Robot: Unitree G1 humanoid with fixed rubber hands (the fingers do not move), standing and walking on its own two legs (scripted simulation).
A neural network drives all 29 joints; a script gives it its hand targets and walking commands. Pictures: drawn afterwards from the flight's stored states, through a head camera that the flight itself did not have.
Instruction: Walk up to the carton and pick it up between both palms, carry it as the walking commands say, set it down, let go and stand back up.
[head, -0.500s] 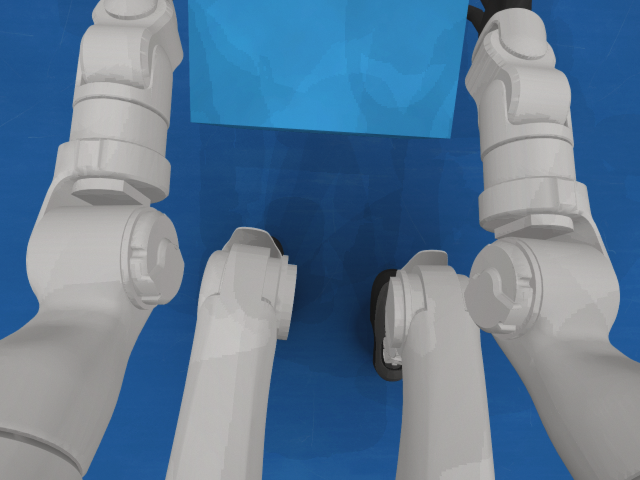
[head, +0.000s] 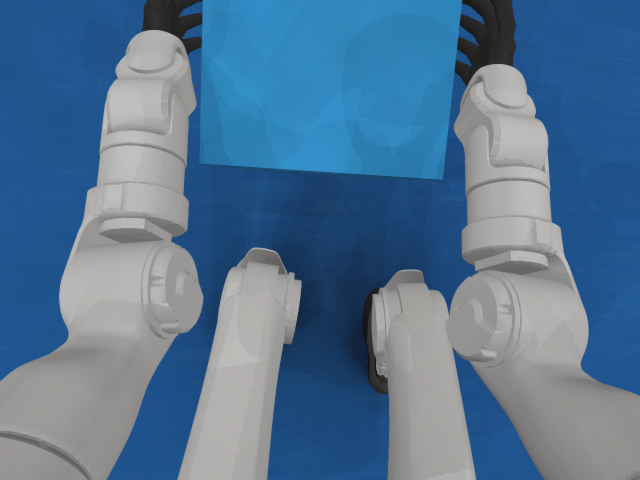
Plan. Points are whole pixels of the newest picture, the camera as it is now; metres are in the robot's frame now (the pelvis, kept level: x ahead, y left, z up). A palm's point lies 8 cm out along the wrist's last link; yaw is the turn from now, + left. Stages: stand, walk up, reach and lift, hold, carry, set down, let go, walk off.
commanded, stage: reach and lift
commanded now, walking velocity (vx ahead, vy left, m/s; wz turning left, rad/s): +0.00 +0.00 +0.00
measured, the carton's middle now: (328, 58) +0.55 +0.07 -0.16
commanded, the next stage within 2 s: none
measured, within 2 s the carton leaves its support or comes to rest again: neither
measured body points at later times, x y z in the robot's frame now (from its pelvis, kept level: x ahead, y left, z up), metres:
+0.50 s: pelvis +0.01 +0.00 +0.06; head +0.28 +0.03 +0.41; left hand +0.50 +0.22 -0.03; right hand +0.53 -0.10 -0.02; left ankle +0.12 +0.13 -0.43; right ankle +0.10 -0.13 -0.43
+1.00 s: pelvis +0.03 +0.00 +0.12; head +0.25 +0.03 +0.50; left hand +0.48 +0.22 +0.05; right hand +0.51 -0.11 +0.05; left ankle +0.12 +0.13 -0.43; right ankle +0.10 -0.13 -0.43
